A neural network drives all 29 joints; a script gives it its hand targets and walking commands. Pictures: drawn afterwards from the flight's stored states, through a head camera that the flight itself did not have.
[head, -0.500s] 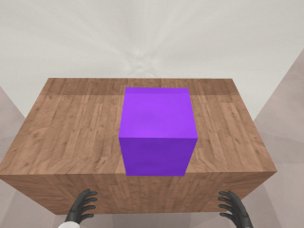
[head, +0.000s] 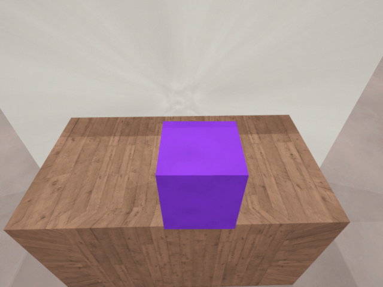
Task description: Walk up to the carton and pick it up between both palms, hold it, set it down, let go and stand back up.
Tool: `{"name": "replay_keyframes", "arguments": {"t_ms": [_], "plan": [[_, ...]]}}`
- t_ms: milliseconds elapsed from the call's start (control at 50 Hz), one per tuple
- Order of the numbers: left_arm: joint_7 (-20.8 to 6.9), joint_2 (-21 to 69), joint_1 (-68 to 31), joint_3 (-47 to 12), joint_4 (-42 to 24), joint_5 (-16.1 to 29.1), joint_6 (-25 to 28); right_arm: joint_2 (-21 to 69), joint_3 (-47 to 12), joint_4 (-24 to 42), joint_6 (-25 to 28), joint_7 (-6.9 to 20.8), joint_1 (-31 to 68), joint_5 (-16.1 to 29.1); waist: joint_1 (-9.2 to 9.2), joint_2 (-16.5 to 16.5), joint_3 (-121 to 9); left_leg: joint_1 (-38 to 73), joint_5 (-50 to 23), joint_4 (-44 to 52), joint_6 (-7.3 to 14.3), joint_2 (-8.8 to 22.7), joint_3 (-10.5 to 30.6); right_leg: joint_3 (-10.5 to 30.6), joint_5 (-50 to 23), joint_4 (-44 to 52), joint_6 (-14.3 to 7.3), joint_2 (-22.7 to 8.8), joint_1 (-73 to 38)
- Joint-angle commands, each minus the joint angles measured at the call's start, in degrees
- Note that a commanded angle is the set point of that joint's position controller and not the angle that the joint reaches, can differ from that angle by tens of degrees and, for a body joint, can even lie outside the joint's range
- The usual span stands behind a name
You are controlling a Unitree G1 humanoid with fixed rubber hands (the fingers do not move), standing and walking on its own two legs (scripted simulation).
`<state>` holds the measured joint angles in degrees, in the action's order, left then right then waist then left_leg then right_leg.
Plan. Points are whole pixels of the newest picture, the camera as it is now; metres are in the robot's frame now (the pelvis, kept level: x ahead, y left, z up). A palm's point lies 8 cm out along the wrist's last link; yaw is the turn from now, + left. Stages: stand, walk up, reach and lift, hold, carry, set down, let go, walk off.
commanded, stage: stand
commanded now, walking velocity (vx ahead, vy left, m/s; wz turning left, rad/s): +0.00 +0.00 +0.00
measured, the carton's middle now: (199, 176) +0.43 +0.01 -0.05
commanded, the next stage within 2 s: none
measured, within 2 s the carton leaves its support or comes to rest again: neither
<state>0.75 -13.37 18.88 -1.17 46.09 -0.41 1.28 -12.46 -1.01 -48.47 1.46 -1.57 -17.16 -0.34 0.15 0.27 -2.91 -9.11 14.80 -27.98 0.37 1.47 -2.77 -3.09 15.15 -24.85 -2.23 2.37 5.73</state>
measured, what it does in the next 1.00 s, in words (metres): walks backwards: right foot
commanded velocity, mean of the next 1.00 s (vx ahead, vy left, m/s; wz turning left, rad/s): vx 0.00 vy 0.00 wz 0.00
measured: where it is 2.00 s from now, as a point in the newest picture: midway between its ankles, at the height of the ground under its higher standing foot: outside the picture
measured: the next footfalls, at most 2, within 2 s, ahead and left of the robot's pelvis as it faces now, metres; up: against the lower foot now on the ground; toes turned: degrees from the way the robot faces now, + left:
right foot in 0.84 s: -0.06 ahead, -0.07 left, +0.00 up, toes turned -1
left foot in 1.14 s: -0.12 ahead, +0.17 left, +0.00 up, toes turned +3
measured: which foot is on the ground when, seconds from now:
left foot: down 0.00-0.84, up 0.86-1.00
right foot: down 0.00-0.72, up 0.74-0.82, down 0.84-1.00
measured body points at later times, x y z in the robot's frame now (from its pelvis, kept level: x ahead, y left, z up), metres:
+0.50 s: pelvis -0.07 +0.02 +0.00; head -0.10 +0.02 +0.45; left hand -0.07 +0.27 -0.15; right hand -0.07 -0.23 -0.15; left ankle +0.01 +0.11 -0.74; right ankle -0.01 -0.09 -0.74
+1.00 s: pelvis -0.13 +0.02 -0.03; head -0.19 +0.01 +0.42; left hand -0.24 +0.25 -0.18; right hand -0.07 -0.22 -0.17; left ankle -0.12 +0.13 -0.67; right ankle -0.10 -0.07 -0.74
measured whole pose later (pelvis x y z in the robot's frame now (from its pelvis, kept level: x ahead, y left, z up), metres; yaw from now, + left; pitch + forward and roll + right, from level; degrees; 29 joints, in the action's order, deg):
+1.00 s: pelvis -0.13 +0.02 -0.03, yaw +1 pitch -6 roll -1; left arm 2.6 -9.3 31.4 3.4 62.3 -1.5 -1.8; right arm -11.7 3.9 -51.6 -3.3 -0.8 -21.8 -3.6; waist 3.6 2.6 -3.8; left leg -27.3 25.0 -70.7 -2.0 -0.8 0.9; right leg -3.7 20.6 -40.7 -3.5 1.8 15.0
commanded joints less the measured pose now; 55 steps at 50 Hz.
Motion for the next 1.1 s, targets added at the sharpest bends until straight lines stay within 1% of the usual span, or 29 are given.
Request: {"name": "replay_keyframes", "arguments": {"t_ms": [0,160,260,340,400,540,620,660,680,700,720,740,760,780,800,820,840,860,880,900,920,940,960,980,1000,1020,1040,1060,1080], "plan": [[0.38,-7.89,-1.84,1.48,-3.92,0.07,1.87,-8.42,1.32,3.99,1.46,-0.12,0.6,0.02,-0.27,0.83,8.72,-3.46,-8.69,7.35,0.24,5.42,7.77,9.07,-10.17,7.73,1.86,-8.38,6.32],[0.56,-8.09,1.08,0.88,0.15,0.27,1.44,-8.54,0.55,0.75,0.98,-0.09,-2.94,0.14,-0.19,0.01,8.59,-4.62,-0.31,9.27,0.21,4.69,8.13,9.12,-0.15,8.6,2.02,-7.93,7.58],[0.57,-8.16,3.01,1.22,2.17,0.06,0.73,-8.42,0.93,-0.95,0.31,0.0,-5.33,-0.14,-0.13,0.11,10.37,-7.74,8.72,10.41,0.1,3.98,8.51,9.15,8.48,8.46,2.14,-7.35,10.79],[0.54,-7.83,5.05,1.78,3.45,-0.27,0.24,-8.71,1.75,-1.71,-0.19,0.05,-6.6,-0.31,0.2,1.02,11.97,-11.9,16.63,12.01,0.26,4.02,9.59,8.79,13.18,7.2,2.22,-6.6,12.39],[0.56,-7.38,6.47,2.21,4.27,-0.52,0.03,-8.71,2.38,-2.06,-0.49,0.09,-7.28,-0.32,0.42,1.52,12.57,-14.51,20.65,12.85,0.39,4.08,10.25,8.54,15.12,6.08,2.27,-6.14,12.82],[0.7,-6.18,8.22,3.35,5.87,-0.74,-0.32,-7.95,3.77,-2.7,-1.01,-0.07,-8.54,-0.77,0.33,0.78,10.61,-14.35,22.8,12.51,0.04,3.64,10.52,7.95,17.73,4.04,2.36,-5.21,14.19],[0.69,-4.97,10.21,4.22,6.91,-0.95,-0.74,-7.8,4.83,-3.1,-1.58,-0.28,-8.45,-0.96,0.68,1.41,9.46,-15.5,24.87,13.09,-0.51,3.41,10.0,6.44,18.2,0.96,2.55,-3.91,13.59],[0.56,-3.54,13.22,4.68,7.9,-1.36,-1.03,-8.26,5.45,-3.14,-1.96,-0.55,-6.67,-0.83,1.58,3.67,8.04,-19.33,26.73,15.14,-0.53,4.1,10.13,3.72,15.24,-5.75,2.77,-1.88,9.34],[0.39,-2.04,16.45,4.82,8.78,-1.72,-1.24,-9.02,5.81,-2.99,-2.18,-0.82,-4.36,-0.59,2.7,6.39,6.58,-24.05,28.59,17.98,-0.05,5.66,11.08,0.83,10.76,-13.62,3.04,0.08,3.82],[0.18,-0.73,20.7,5.11,9.83,-2.4,-1.57,-10.01,6.28,-2.47,-2.45,-1.22,-1.25,-0.41,4.06,7.9,4.92,-30.54,30.9,20.88,1.16,8.04,12.03,-1.28,7.68,-22.88,3.09,1.1,-3.14],[0.0,-0.03,24.93,5.52,10.69,-2.96,-2.03,-10.84,6.69,-1.91,-2.85,-1.63,2.08,-0.52,5.88,8.05,4.17,-36.24,32.74,21.74,2.05,9.7,11.78,-1.51,7.5,-28.8,2.73,0.57,-8.09],[0.05,0.22,28.0,6.0,11.07,-2.99,-2.51,-10.99,6.92,-1.37,-3.19,-1.94,5.82,-0.51,8.06,8.21,4.48,-41.65,34.16,21.06,2.0,10.59,11.13,-0.17,8.62,-31.69,1.95,-0.79,-11.45],[0.37,0.55,30.19,6.29,11.37,-2.86,-2.89,-10.36,6.75,-0.78,-3.46,-2.04,9.15,-0.41,10.26,7.53,5.9,-45.36,34.53,18.15,0.81,10.48,10.19,2.21,10.22,-29.2,0.75,-2.94,-13.42],[0.76,0.94,30.86,6.13,11.94,-2.62,-2.98,-8.45,6.07,-0.48,-3.76,-1.89,10.1,-0.23,11.47,3.01,8.75,-44.78,33.76,9.75,-1.32,7.82,7.92,6.14,14.23,-18.58,-0.41,-5.52,-10.88],[1.22,-0.49,26.4,5.84,11.88,-2.48,-2.77,-4.16,5.14,-0.56,-4.26,-1.32,4.68,0.12,8.1,-10.85,14.01,-36.61,30.57,-7.8,-2.47,1.63,3.76,17.67,32.23,2.36,-2.16,-10.45,5.57],[1.73,-2.56,17.04,4.8,10.46,-1.9,-2.51,-1.48,4.5,-2.02,-4.67,-0.76,-4.64,-0.27,1.58,-17.81,18.89,-28.02,18.09,-26.66,-3.81,-3.38,-0.44,31.18,44.22,16.96,-3.22,-16.81,23.96],[2.35,-5.93,10.52,5.15,8.84,-1.26,-2.2,-2.71,5.16,-2.86,-4.81,-0.3,-11.06,-2.25,-2.83,-10.92,19.98,-23.46,13.04,-32.04,-4.46,-3.11,1.46,30.84,43.83,19.07,-4.4,-16.52,29.63],[2.99,-14.0,5.38,7.91,7.64,-0.77,-1.87,-3.15,5.56,-2.07,-4.76,-0.04,-11.75,-3.76,-2.52,-14.79,21.0,-18.14,11.7,-39.13,-3.27,-2.07,2.77,38.55,53.44,24.95,-8.98,-20.83,39.3],[3.25,-14.03,-0.15,8.0,7.44,-0.15,-0.93,-5.47,6.55,-0.49,-4.38,0.12,-10.33,-4.88,-4.37,-14.83,22.67,-10.64,6.7,-47.94,-2.41,0.47,6.15,41.75,54.19,27.93,-11.24,-22.83,49.02],[2.84,-10.11,-2.11,6.79,7.81,0.17,-0.45,-6.41,7.06,-0.81,-4.21,0.34,-10.99,-4.98,-4.81,-12.21,22.15,-9.71,7.34,-49.81,-2.17,0.24,7.38,36.7,49.54,26.59,-10.42,-21.35,48.31],[2.5,-8.15,-1.39,6.54,7.71,-0.56,-0.57,-6.6,7.02,-1.46,-4.37,0.45,-12.07,-4.01,-4.34,-11.33,22.47,-12.94,9.93,-50.26,-2.46,-1.15,6.47,30.13,44.11,23.39,-9.36,-19.13,44.16],[2.39,-7.31,-0.66,6.47,7.45,-1.51,-0.65,-6.77,7.12,-0.55,-4.28,0.65,-11.93,-3.26,-3.81,-10.0,23.03,-16.32,11.3,-50.19,-2.4,-1.58,5.71,27.75,40.64,21.02,-9.1,-18.44,39.53],[2.23,-5.83,1.51,6.04,8.13,-2.28,-0.55,-6.79,7.11,0.95,-3.83,0.95,-10.33,-2.85,-2.66,-6.92,23.17,-19.84,12.94,-45.92,-2.08,-0.5,6.08,27.51,38.31,18.91,-9.13,-18.29,33.67],[1.96,-5.47,4.48,5.93,8.92,-3.03,-0.43,-6.29,6.92,2.53,-3.11,1.18,-8.04,-2.49,-0.94,-4.19,23.08,-23.04,14.37,-39.52,-1.78,0.64,6.3,27.69,36.34,16.59,-9.28,-18.1,27.48],[1.83,-6.28,7.24,6.2,9.78,-3.84,-0.43,-5.37,6.8,3.68,-2.43,1.24,-6.39,-2.2,0.53,-3.2,21.99,-24.89,15.89,-32.3,-1.43,1.69,6.58,27.75,34.4,14.19,-9.38,-18.21,20.95],[1.79,-7.6,9.28,6.58,10.44,-4.42,-0.58,-4.35,6.81,4.48,-1.93,1.18,-5.83,-2.11,1.31,-3.79,19.42,-24.24,18.56,-24.62,-0.86,2.49,6.53,27.02,32.02,11.42,-9.25,-18.29,15.01],[1.72,-8.9,10.23,6.87,10.55,-4.56,-0.94,-3.58,6.99,4.88,-1.52,0.99,-6.69,-1.95,1.28,-5.42,16.06,-19.44,22.13,-16.8,0.03,2.46,5.52,24.83,29.06,8.66,-8.68,-17.79,12.5],[1.5,-10.13,9.88,7.05,10.18,-4.3,-1.65,-2.99,7.41,4.39,-1.17,0.74,-10.01,-1.66,-0.09,-6.57,13.47,-10.18,23.89,-8.69,1.38,0.99,3.09,21.38,27.13,5.93,-7.51,-16.25,15.36],[1.23,-10.51,7.8,6.72,9.55,-3.37,-2.43,-2.91,8.04,2.3,-0.57,0.34,-17.27,-1.65,-3.5,-3.25,12.08,3.61,13.82,0.7,2.63,-0.78,0.67,16.38,27.75,-0.39,-5.17,-13.15,23.79]]}}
